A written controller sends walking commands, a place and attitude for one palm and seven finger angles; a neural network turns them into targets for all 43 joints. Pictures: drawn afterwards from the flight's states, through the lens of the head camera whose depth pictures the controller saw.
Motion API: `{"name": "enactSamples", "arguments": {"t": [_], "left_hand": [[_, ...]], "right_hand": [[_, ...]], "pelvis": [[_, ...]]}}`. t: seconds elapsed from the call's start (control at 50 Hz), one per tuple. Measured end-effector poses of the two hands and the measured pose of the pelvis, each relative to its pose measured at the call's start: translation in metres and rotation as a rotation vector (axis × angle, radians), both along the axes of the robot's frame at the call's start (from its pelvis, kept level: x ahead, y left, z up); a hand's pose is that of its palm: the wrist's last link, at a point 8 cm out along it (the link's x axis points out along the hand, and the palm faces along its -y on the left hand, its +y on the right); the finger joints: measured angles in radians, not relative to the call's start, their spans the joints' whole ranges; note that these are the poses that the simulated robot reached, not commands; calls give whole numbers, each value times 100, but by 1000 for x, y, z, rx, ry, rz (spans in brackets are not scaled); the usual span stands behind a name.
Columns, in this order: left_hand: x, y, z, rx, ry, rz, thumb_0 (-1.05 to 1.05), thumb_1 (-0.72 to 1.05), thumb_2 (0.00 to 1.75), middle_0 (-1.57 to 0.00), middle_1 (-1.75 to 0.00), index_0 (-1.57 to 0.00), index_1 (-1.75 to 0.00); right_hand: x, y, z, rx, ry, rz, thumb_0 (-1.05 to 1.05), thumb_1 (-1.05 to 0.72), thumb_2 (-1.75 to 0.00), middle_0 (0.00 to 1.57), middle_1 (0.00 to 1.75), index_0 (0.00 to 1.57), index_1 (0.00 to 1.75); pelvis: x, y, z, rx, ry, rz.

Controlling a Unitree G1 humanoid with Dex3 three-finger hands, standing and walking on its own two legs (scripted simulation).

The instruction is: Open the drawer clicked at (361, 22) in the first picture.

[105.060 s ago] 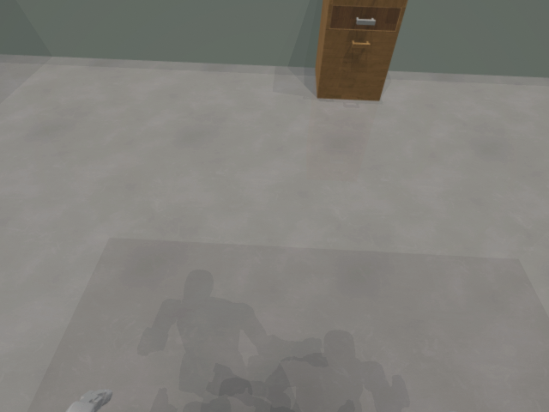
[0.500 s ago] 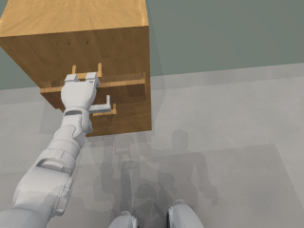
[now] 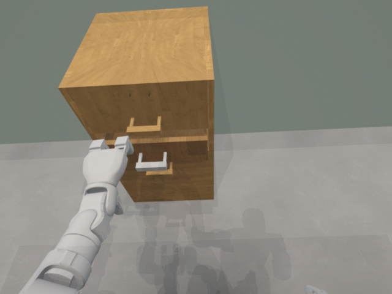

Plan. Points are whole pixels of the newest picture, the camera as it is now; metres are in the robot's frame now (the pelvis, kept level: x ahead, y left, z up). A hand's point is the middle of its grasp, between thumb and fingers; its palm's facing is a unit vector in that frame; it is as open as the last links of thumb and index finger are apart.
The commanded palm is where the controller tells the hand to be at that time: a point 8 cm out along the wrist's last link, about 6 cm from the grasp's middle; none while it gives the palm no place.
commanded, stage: draw the hand back to the body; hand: left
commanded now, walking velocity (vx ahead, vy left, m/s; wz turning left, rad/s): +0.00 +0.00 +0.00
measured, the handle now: (152, 161) +0.55 +0.19 -0.22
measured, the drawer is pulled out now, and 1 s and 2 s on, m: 0.05 0.05 0.05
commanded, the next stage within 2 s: step back with the hand held close in 1.20 s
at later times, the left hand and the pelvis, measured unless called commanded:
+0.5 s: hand (81, 192) +0.27 +0.20 +0.13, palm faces +0.26 -0.91 -0.32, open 12.9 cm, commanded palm +0.22 +0.24 +0.14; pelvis +0.00 -0.01 +0.03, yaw +1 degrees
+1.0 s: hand out of the picture +0.19 +0.24 +0.20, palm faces +0.39 -0.81 -0.44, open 8.6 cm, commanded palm +0.14 +0.27 +0.20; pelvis +0.01 -0.01 +0.03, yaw +0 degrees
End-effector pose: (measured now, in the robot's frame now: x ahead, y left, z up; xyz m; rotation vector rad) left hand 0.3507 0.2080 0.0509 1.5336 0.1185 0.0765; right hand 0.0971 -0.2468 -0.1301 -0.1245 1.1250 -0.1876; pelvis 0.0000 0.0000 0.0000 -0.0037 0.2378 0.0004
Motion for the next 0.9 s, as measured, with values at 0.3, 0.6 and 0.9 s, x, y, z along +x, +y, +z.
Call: {"name": "enactSamples", "arguments": {"t": [0.3,0.6,0.9], "left_hand": [[-76,19,46,-708,-129,158,0,-47,31,-31,-119,-31,-118],[-143,41,107,-1152,-341,93,0,-8,48,-28,-94,-27,-93],[-194,59,156,-999,-457,45,0,43,70,-24,-61,-24,-60]], "right_hand": [[87,19,59,1,-340,129,1,-91,-90,20,30,20,30],[82,34,82,-12,-440,206,1,-91,-90,21,30,21,30],[81,17,81,-53,-455,182,1,-91,-90,20,30,20,30]], "pelvis": [[-4,-3,17,1,-186,7],[6,-8,31,-7,-280,8],[10,-7,32,-13,-281,2]]}}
